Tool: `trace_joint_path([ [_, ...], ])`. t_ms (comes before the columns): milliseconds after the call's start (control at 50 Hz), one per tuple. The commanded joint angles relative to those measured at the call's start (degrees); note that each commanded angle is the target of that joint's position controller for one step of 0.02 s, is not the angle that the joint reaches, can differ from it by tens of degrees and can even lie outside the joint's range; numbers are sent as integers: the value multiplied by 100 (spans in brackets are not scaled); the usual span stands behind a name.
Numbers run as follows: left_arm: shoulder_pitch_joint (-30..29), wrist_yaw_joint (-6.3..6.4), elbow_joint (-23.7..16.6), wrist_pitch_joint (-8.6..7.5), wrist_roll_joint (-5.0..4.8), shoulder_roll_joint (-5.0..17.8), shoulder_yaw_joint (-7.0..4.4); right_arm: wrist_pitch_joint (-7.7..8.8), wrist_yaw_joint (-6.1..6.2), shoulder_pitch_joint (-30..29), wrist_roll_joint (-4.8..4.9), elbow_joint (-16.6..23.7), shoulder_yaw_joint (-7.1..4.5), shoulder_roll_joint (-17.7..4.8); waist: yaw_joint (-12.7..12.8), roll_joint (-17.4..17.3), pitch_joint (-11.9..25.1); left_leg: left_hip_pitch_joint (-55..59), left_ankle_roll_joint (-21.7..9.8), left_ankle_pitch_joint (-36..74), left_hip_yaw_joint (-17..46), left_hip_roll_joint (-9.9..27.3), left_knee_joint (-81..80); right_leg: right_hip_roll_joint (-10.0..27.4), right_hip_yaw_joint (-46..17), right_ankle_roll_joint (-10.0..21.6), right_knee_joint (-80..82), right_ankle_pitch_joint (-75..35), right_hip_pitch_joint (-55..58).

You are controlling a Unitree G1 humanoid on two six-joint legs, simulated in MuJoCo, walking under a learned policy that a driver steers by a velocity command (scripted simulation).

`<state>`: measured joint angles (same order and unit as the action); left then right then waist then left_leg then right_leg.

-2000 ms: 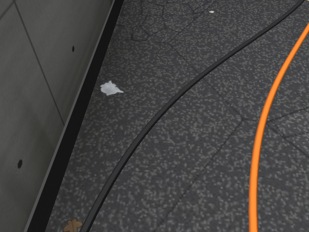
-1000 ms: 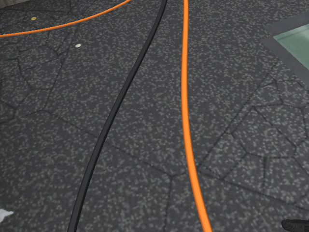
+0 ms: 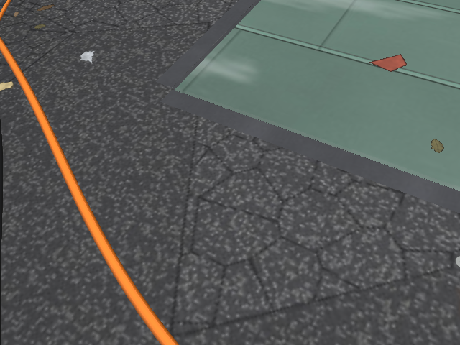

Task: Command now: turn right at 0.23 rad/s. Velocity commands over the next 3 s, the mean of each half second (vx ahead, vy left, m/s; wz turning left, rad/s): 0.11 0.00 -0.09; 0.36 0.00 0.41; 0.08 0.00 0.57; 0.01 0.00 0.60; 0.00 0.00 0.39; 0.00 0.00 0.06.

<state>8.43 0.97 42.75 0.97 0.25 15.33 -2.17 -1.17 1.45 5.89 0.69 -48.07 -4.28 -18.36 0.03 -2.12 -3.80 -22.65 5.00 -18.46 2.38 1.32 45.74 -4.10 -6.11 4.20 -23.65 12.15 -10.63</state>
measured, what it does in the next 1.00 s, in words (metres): walks ahead: left foot, then left foot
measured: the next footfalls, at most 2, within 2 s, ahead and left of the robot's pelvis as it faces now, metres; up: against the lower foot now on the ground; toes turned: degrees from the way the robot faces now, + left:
left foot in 0.12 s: +0.04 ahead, +0.15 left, +0.00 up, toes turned -2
left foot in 0.96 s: +0.41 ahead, +0.14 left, +0.00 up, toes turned +14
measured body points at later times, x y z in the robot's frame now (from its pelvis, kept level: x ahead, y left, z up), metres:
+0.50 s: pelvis +0.05 +0.01 -0.01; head +0.05 -0.01 +0.44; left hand +0.14 +0.29 -0.12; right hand +0.10 -0.27 -0.15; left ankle +0.00 +0.16 -0.75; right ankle +0.03 -0.09 -0.75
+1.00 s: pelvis +0.26 +0.04 -0.04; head +0.31 +0.04 +0.41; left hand +0.19 +0.30 -0.17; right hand +0.54 -0.14 -0.13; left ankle +0.37 +0.13 -0.75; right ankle +0.07 -0.10 -0.67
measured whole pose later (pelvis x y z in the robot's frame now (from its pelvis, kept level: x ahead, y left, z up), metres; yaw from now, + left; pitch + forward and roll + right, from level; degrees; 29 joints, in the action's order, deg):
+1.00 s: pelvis +0.26 +0.04 -0.04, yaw +15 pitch +1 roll +0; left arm 20.7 2.1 52.6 -3.1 0.8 14.6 -1.8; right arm 2.9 -3.5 0.4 -0.1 -41.7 -2.4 -16.4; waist 2.1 -1.5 -4.3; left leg -29.9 -6.4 -6.6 -3.2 -4.4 34.9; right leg -0.1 4.8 -2.2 -57.4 30.9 -5.6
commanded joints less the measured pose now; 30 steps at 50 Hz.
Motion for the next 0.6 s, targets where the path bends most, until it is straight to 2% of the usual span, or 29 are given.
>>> trace_joint_path([
  [20, -22, -25, -166, -45, 16, 954, -222, 93, -34, -224, 17, 279, -46, -452, 163, 980, 532, 305, -34, -108, -8, 44, -566, 1493, -1183, 952, 344, -2462, 404],
  [60, -106, -49, -84, -44, -16, 879, -184, 119, -58, -126, 16, 182, -14, -407, 88, 917, 544, 643, -97, -21, -22, 23, -1079, 1458, -1276, 910, 233, -2611, 350],
  [80, -183, -49, -42, -43, -52, 824, -159, 142, -79, -1, 4, 97, 11, -344, -31, 839, 563, 930, -153, 328, -53, -1, -1604, 1377, -1258, 827, 142, -2625, 305],
  [100, -167, -46, 32, -46, -97, 769, -136, 181, -110, 149, -43, 8, 48, -288, -169, 714, 564, 1366, -241, 1219, -44, 7, -2416, 1256, -1219, 654, 107, -2478, 192],
  [120, -7, -41, 94, -80, -69, 686, -113, 215, -123, 253, -124, -64, 54, -415, -138, 492, 676, 1877, -346, 2256, 186, 235, -2652, 1091, -1173, 407, 81, -2111, 57],
  [140, 338, -61, 171, -121, 50, 694, -129, 215, -106, 259, -154, -74, -4, -798, 138, -72, 815, 2280, -548, 3511, 466, 659, -2327, 717, -856, 175, -134, -1379, -129],
  [160, 460, -74, 263, -115, 72, 684, -139, 207, -131, 35, -130, -112, 2, -793, 277, -509, 814, 2013, -862, 3294, 451, 735, -2185, 425, -549, -6, 11, -573, -56],
  [180, 231, -69, 307, -88, 81, 752, -138, 221, -171, -67, -114, -87, 64, -533, 120, -289, 759, 1788, -917, 2550, 440, 660, -2314, 379, -497, -111, 80, -464, 110],
  [200, -17, -43, 291, -49, 39, 761, -153, 251, -190, -47, -107, -150, 86, -477, 18, -178, 679, 1661, -829, 2088, 396, 557, -2410, 373, -467, -135, 44, -643, 166],
  [240, -96, 11, 333, 52, 8, 709, -157, 329, -204, -10, -106, -253, 123, -499, -16, -134, 601, 1534, -694, 1924, 318, 455, -2505, 419, -511, -103, 47, -1059, 304],
  [260, 6, 16, 411, 75, 10, 634, -147, 348, -192, 102, -116, -352, 151, -452, 1, -166, 706, 1554, -672, 1387, 270, 396, -2575, 367, -444, -90, 72, -696, 403],
  [280, 31, 16, 465, 83, -2, 599, -147, 343, -171, 156, -95, -421, 159, -455, -9, -204, 638, 1497, -700, 590, 272, 344, -2646, 250, -323, -73, 6, -58, 329],
  [300, 53, 12, 508, 71, -34, 584, -161, 327, -140, 182, -53, -452, 139, -531, -33, -266, 490, 1418, -820, -459, 388, 350, -2736, 89, -147, -46, -182, 830, 87],
  [320, 74, 2, 519, 31, -62, 550, -165, 319, -103, 234, -14, -472, 122, -617, -55, -387, 245, 1337, -1011, -1510, 718, 511, -2936, -10, -8, -32, -391, 1556, -305],
  [340, 17, -11, 494, -47, -92, 512, -164, 337, -71, 387, 28, -505, 110, -698, -114, -529, -45, 1332, -1266, -2238, 1257, 857, -3264, -27, 115, -33, -691, 1766, -752],
  [360, -60, -24, 455, -138, -140, 445, -158, 371, -56, 559, 70, -565, 83, -826, -149, -720, -273, 1405, -1555, -2637, 1885, 1335, -3651, 16, 322, -53, -1035, 1620, -1087],
  [380, -193, -37, 401, -239, -136, 437, -160, 399, -39, 641, 101, -613, 51, -918, -178, -782, -489, 1343, -1753, -2592, 2285, 1693, -3845, 213, 458, -100, -1243, 1394, -1256],
  [400, -256, -44, 379, -327, -130, 471, -174, 427, -16, 649, 86, -619, 40, -958, -156, -753, -558, 1302, -1818, -2274, 2383, 1826, -3934, 375, 441, -99, -1293, 1264, -1322],
  [420, -180, -62, 427, -387, -139, 520, -203, 446, -14, 557, 84, -592, 37, -931, -99, -720, -492, 1328, -1737, -1923, 2181, 1758, -3887, 460, 467, -75, -1216, 1238, -1213],
  [440, 31, -85, 516, -443, -146, 493, -219, 437, -38, 397, 124, -540, 55, -886, 57, -691, -399, 1120, -1609, -1635, 1895, 1551, -3796, 446, 563, -20, -761, 1150, -735],
  [460, 430, -98, 707, -483, -156, 473, -252, 405, -66, 136, 176, -455, 81, -830, 302, -651, -323, 651, -1437, -1349, 1474, 1220, -3623, 346, 721, 33, -120, 769, 117],
  [480, 882, -96, 942, -496, -142, 558, -322, 390, -82, 10, 173, -388, 121, -692, 478, -521, -207, 156, -1285, -916, 1122, 871, -3237, 246, 726, -7, 64, 296, 938],
  [500, 1503, -57, 1126, -498, -139, 795, -413, 400, -95, -225, 138, -246, 226, -395, 734, 43, -24, -542, -1048, -463, 696, 459, -2272, 721, -10, 111, 415, 540, 1754],
  [520, 2069, -43, 1213, -528, -139, 1225, -522, 466, -95, -364, 115, -30, 358, 33, 896, 1450, 211, -1511, -708, -470, -102, -255, -509, 1769, -1820, 556, 1279, 1433, 2491],
  [540, 2110, -112, 1161, -640, -25, 1254, -505, 552, -65, -318, 194, 47, 281, -305, 849, 1512, 133, -2073, -760, -1389, 450, -368, 780, 2596, -3015, 1102, 1507, 1235, 2337],
  [560, 1699, -118, 1071, -734, 29, 783, -360, 587, -98, 77, 287, -97, 206, -509, 489, 906, -71, -2381, -919, -1104, 927, -78, 1432, 2616, -2557, 1071, 1410, 783, 2302],
  [580, 1425, -125, 960, -789, 4, 589, -297, 591, -150, 315, 301, -217, 199, -498, 303, 818, -57, -2412, -1035, -578, 1002, 105, 1570, 2368, -1889, 805, 1387, 441, 2334],
  [600, 1248, -126, 908, -798, -33, 625, -293, 595, -177, 289, 278, -255, 163, -500, 256, 689, -90, -2549, -1078, -100, 968, 216, 1492, 2229, -1382, 562, 1448, 104, 2374],
])
Over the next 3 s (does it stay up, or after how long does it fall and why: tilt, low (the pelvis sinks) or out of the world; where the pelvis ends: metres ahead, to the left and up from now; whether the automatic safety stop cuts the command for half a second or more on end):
stays up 0.38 0.05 -0.01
